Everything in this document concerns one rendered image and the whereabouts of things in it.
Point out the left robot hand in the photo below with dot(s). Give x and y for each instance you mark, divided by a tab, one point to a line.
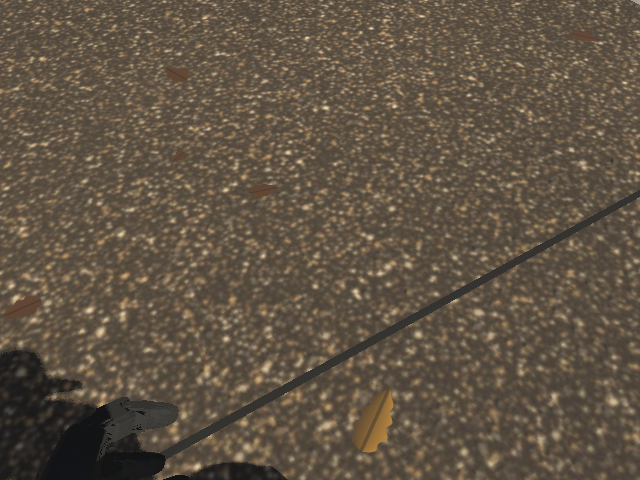
81	453

